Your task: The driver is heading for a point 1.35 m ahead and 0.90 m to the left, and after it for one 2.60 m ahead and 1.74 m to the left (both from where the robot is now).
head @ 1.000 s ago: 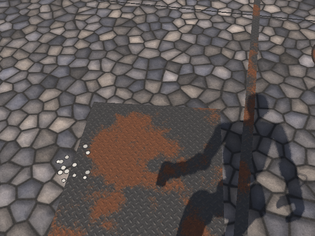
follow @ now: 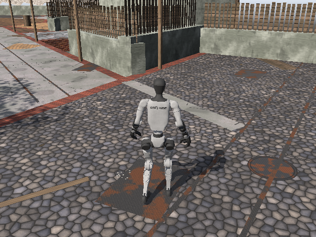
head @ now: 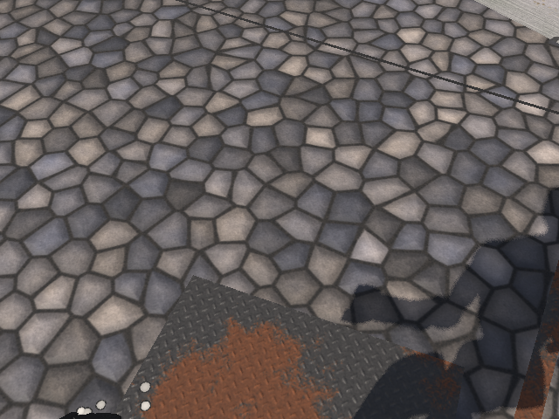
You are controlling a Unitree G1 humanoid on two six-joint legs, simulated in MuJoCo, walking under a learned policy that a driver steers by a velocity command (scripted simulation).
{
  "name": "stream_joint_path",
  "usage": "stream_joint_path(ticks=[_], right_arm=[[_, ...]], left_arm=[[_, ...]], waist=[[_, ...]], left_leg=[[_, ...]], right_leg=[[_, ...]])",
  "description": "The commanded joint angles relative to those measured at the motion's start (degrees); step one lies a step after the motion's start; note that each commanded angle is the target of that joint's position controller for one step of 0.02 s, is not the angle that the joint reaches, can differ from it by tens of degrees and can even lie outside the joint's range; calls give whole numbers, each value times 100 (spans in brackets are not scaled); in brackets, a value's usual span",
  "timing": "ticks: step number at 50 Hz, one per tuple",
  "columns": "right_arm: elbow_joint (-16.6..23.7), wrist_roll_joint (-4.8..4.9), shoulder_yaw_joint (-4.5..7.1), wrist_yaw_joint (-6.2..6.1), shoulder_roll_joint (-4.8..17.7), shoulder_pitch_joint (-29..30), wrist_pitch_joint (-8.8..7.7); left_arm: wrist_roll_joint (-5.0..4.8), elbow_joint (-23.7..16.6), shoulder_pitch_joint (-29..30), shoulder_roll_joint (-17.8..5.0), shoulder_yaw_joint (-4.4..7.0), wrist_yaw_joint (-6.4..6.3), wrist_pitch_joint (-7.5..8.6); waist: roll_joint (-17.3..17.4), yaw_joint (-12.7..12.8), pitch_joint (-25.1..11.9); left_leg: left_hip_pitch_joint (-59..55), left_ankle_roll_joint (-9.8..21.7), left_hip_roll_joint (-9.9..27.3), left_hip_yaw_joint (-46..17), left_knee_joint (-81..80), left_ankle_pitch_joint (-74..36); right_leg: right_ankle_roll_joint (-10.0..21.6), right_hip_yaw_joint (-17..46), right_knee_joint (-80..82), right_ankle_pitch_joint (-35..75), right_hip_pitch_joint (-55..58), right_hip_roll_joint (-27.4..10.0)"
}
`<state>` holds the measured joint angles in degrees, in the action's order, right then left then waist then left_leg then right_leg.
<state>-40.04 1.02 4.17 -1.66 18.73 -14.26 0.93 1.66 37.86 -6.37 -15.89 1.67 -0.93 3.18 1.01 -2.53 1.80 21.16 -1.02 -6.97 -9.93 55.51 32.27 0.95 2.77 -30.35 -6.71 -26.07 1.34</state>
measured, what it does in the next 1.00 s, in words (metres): steps on the spot, turning left: left foot, then right foot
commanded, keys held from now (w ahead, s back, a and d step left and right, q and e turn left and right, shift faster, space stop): q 1.00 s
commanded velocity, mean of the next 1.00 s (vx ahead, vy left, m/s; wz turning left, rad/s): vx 0.02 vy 0.00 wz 0.59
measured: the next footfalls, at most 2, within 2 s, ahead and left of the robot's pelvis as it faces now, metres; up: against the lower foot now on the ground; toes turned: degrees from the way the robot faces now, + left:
left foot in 0.38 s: +0.04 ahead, +0.13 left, +0.00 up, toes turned +16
right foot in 0.84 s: +0.13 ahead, -0.08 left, +0.00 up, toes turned +35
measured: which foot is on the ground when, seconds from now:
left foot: up 0.00-0.36, down 0.38-0.84, up 0.86-1.00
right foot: down 0.00-0.38, up 0.40-0.82, down 0.84-1.00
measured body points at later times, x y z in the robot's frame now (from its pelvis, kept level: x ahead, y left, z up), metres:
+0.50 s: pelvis +0.02 +0.03 +0.01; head +0.04 +0.07 +0.46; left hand +0.08 +0.35 -0.10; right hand +0.24 -0.21 -0.06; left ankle +0.00 +0.12 -0.73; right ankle +0.08 -0.11 -0.66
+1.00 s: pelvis +0.04 -0.01 +0.01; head +0.07 +0.00 +0.46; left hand +0.01 +0.31 -0.07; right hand +0.33 -0.17 -0.09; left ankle -0.06 +0.09 -0.64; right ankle +0.10 -0.10 -0.73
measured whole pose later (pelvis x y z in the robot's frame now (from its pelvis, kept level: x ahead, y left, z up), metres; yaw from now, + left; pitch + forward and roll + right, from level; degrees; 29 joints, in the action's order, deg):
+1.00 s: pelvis +0.04 -0.01 +0.01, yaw +36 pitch +1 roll +0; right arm -36.0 1.3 6.3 -1.7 21.0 -11.8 3.6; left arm 0.7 40.1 -7.9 -15.1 4.0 -1.2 0.2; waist 2.9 -0.1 2.6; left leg 29.6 -4.5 -4.1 -6.9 65.5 25.4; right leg 1.2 -1.2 -25.9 -13.7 -13.5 -0.1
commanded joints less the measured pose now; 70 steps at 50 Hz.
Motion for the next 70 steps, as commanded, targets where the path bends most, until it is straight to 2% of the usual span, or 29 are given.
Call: stream_joint_path(ticks=[1,4,7,14,17,18,19,20,21,22,23,24,26,36,41,42,43,44,45,47,49,53,59,62,63,64,65,66,70], right_arm=[[231,52,252,-83,865,-476,172],[397,24,196,-107,525,-349,282],[563,-5,144,-81,349,-103,241],[759,-16,122,119,370,145,261],[701,-20,169,205,367,-137,266],[613,-32,221,200,457,-351,262],[604,-39,332,147,798,-514,258],[797,-36,441,40,1434,-419,254],[892,-289,414,89,1361,-441,122],[871,-331,360,109,1212,-160,8],[888,-207,329,90,1050,230,-47],[930,-97,254,68,837,416,-57],[955,-82,174,10,707,504,-29],[946,-59,296,-16,958,357,118],[1015,107,275,-17,834,727,168],[1013,49,214,-29,597,509,163],[1094,33,179,-25,415,225,127],[1007,-63,345,-40,933,197,76],[882,-19,457,-23,1179,120,88],[690,-1,449,-41,951,29,201],[748,46,369,-7,679,155,242],[1003,25,234,38,427,653,207],[943,-29,146,113,362,434,199],[746,-58,168,133,445,1,187],[809,-87,221,69,814,-105,185],[925,-238,179,63,939,243,145],[916,-304,116,105,618,257,38],[801,-314,46,121,470,394,-51],[610,-191,-16,105,365,778,-168]], left_arm=[[-8,-447,-193,-680,216,-43,-123],[34,-382,52,-747,238,-103,-195],[-4,-252,-148,-748,282,-153,-225],[-122,-129,16,-1036,439,-64,-310],[-263,-40,95,-1103,479,-49,-346],[-298,62,-85,-994,468,-50,-363],[-243,150,-327,-735,418,-18,-378],[60,-114,-333,-450,315,30,-370],[0,-301,404,-715,411,-36,-324],[-136,-284,490,-832,466,-68,-337],[-153,-162,282,-837,499,-108,-367],[-102,-39,146,-854,523,-150,-395],[-79,-12,-3,-802,530,-141,-378],[-219,-130,276,-621,422,40,-239],[-201,9,-287,-703,499,119,-121],[-125,2,-446,-1008,576,86,-135],[-16,-26,-253,-1509,660,68,-197],[66,-110,-241,-1222,607,73,-170],[31,-193,30,-940,506,44,-155],[-121,-255,375,-681,430,-19,-183],[-123,-229,262,-682,396,-85,-235],[-76,-109,-206,-884,461,-142,-333],[-257,7,-94,-1167,513,34,-371],[-356,242,-328,-884,377,59,-336],[-107,221,-511,-502,233,105,-285],[-3,64,-399,-323,158,99,-259],[-85,33,-10,-725,262,30,-300],[-168,58,-4,-829,317,26,-332],[-159,382,-438,-759,365,-29,-442]], waist=[[-580,189,-917],[-953,132,-485],[-955,286,-672],[-1002,352,-751],[-931,110,-766],[-787,65,-758],[85,111,-608],[1879,354,-436],[1338,-186,-602],[901,-7,-446],[691,210,-354],[643,265,-402],[701,364,-556],[883,105,-625],[787,439,-751],[167,348,-946],[-1505,5,-675],[-1405,194,-630],[-997,83,-518],[-824,37,-306],[-889,157,-223],[-1033,521,-440],[-1141,430,-573],[-747,169,-597],[371,322,-936],[1377,424,-783],[958,64,-736],[944,164,-599],[716,362,-487]], left_leg=[[1487,-377,581,261,1728,-204],[1031,-475,693,663,1418,-787],[1035,-480,848,740,762,-855],[105,-174,990,1106,-890,-1075],[-576,149,831,1353,-2219,-1706],[-1058,334,710,1311,-2744,-2057],[-1627,674,1227,367,-3394,-2924],[-2128,1549,2671,-1674,-3456,-4614],[-1465,2141,2912,-2012,-3743,-4164],[-1284,1880,2569,-1509,-3816,-3652],[-1223,1535,2250,-1143,-3764,-3366],[-1238,1360,2100,-960,-3705,-3453],[-1117,1348,1881,-755,-3623,-3961],[-1226,1432,1727,-1569,-3279,-3760],[-975,969,1285,-1881,-2799,-3459],[-372,649,929,-1480,-2141,-2219],[921,243,-90,-281,-1094,-24],[1169,-69,128,-93,331,605],[1173,-165,327,-65,1005,214],[1347,-350,411,77,1472,-488],[1400,-474,462,357,1475,-819],[1395,-579,752,628,354,-838],[-70,-315,710,1077,-1638,-975],[-1605,133,683,994,-3689,-2797],[-2509,405,1704,-272,-3662,-4378],[-2010,1381,2701,-1221,-3549,-4862],[-1611,1776,2657,-1173,-3647,-4360],[-1514,1664,2413,-871,-3689,-4141],[-1247,1340,1942,-193,-3586,-4647]], right_leg=[[1021,1965,1052,556,2071,-1895],[1023,838,1416,422,1172,-1377],[1281,607,1420,887,1622,-1612],[1299,119,1395,703,1611,-1906],[983,-147,943,661,1549,-1888],[678,-374,582,325,1264,-1726],[119,-886,-406,-609,475,-1299],[-518,-1263,-2104,-3013,-1188,-367],[-494,-252,-3101,-3183,-1399,-131],[-387,-12,-3438,-2629,-1390,-244],[-347,60,-3416,-2094,-1409,-295],[-388,81,-3429,-1814,-1349,-320],[-499,31,-3658,-1412,-1002,-183],[-541,155,-1149,-1499,7,111],[-265,111,994,-186,1336,30],[42,756,1113,323,2100,-831],[892,2115,1212,1596,2377,-1976],[1575,2618,1303,1804,2018,-2581],[1496,2091,1262,1588,1824,-2345],[1059,1161,1182,1011,1795,-1676],[1075,648,1227,1223,1808,-1469],[1270,464,1198,1492,2514,-1672],[1257,249,972,1846,2130,-1786],[598,-59,400,1046,1435,-1481],[20,-526,-525,-485,704,-1020],[-404,-668,-1030,-2603,57,-500],[-528,-273,-1749,-2915,113,-583],[-539,-151,-2123,-2792,26,-588],[-652,-66,-2415,-2004,247,-544]])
